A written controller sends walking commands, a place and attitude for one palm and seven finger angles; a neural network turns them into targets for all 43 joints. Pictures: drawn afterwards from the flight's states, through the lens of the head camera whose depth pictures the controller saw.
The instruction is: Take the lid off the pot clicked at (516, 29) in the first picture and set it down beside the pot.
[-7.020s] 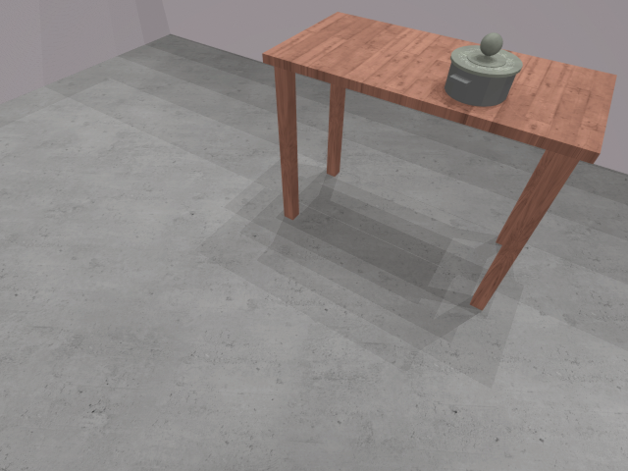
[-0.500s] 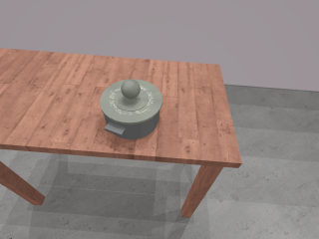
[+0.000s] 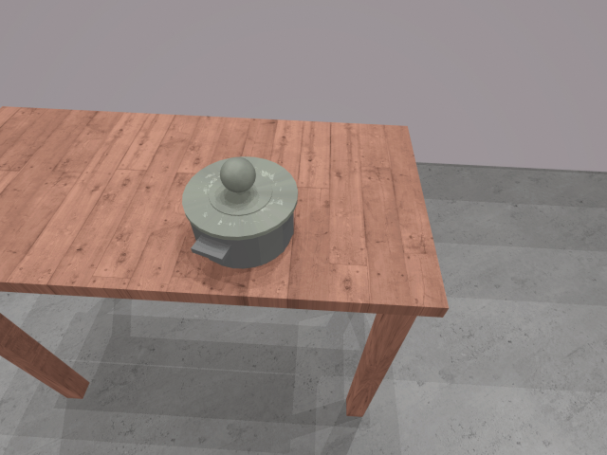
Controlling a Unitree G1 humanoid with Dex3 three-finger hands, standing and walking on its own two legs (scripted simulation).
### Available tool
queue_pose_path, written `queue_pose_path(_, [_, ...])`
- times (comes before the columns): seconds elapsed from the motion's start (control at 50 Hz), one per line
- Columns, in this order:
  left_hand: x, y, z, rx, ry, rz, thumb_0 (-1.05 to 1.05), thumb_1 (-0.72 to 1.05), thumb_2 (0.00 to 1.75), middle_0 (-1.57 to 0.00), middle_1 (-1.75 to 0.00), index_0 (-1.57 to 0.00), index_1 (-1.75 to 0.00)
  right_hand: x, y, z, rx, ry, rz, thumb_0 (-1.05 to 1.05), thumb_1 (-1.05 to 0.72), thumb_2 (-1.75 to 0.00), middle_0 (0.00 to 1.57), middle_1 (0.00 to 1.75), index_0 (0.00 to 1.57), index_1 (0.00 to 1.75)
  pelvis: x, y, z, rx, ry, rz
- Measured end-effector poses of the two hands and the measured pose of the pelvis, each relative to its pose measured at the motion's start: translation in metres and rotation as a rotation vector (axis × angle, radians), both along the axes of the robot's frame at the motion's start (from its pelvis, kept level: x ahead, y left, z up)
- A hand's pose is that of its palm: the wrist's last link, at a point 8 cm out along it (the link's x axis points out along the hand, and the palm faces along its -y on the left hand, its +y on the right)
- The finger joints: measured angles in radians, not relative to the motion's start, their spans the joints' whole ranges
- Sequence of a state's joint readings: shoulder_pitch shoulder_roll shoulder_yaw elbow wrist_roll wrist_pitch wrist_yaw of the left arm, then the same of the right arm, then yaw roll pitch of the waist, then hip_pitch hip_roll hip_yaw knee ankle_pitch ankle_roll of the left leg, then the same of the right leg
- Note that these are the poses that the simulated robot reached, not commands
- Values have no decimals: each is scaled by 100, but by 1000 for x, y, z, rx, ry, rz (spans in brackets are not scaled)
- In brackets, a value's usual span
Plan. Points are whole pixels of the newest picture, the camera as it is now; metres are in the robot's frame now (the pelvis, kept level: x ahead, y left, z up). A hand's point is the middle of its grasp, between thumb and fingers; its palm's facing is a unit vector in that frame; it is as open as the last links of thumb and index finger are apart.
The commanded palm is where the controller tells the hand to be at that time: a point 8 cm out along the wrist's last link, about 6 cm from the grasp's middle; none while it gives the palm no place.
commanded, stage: come to a stop and stand still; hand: left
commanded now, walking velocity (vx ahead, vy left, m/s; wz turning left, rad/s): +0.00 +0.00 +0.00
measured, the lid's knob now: (238, 174) +0.47 +0.13 +0.11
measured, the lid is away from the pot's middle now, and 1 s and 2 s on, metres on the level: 0.00 0.00 0.00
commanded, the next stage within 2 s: look again from close up in 0.60 s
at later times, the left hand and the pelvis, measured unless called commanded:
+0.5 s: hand out of the picture +0.04 +0.24 -0.18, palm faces -0.02 -0.97 -0.23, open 7.4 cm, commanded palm none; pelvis +0.01 +0.05 +0.00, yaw -1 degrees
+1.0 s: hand out of the picture +0.03 +0.21 -0.18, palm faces -0.02 -0.98 -0.19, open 7.4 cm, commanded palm none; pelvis +0.02 +0.03 +0.00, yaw -1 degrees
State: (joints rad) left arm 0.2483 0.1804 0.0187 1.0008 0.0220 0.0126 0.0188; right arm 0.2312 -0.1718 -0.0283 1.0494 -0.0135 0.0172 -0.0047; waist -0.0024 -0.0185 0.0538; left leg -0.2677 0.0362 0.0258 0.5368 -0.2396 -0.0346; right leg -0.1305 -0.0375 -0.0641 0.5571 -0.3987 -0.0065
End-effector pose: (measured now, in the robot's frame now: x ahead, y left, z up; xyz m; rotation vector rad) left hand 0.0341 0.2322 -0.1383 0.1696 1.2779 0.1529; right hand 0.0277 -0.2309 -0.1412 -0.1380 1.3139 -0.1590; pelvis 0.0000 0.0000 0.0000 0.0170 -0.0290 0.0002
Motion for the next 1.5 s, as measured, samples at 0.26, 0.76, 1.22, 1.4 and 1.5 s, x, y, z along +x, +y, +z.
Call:
queue_pose_path(0.26, [-4, 32, -13, -1, 57, -26, 0, 90, 90, -20, -30, -20, -30, -11, 38, -4, -8, 5, -24, 1, -91, -89, 20, 30, 20, 29, 12, 36, -8, -29, 24, -18])
queue_pose_path(0.76, [-10, 40, -5, 5, 84, -23, 0, 90, 90, -20, -30, -19, -30, 29, 39, 6, -8, -55, 19, 1, -91, -89, 20, 30, 20, 30, 11, 37, 0, -17, 40, -22])
queue_pose_path(1.22, [1, 18, -7, -19, 84, -19, 0, 90, 90, -20, -30, -20, -30, 22, 24, 7, -18, 5, -2, 1, -92, -89, 20, 30, 20, 29, 20, 23, 2, -14, 35, -17])
queue_pose_path(1.4, [8, 19, -6, -16, 76, -16, 0, 90, 90, -20, -30, -20, -30, 23, 23, 8, -21, 15, -4, 1, -92, -89, 20, 30, 20, 29, 23, 22, 3, -15, 32, -13])
queue_pose_path(1.5, [9, 19, -6, -18, 76, -14, 0, 90, 90, -20, -30, -20, -30, 25, 24, 8, -21, 15, -1, 1, -92, -89, 20, 30, 20, 29, 24, 23, 3, -14, 33, -11])
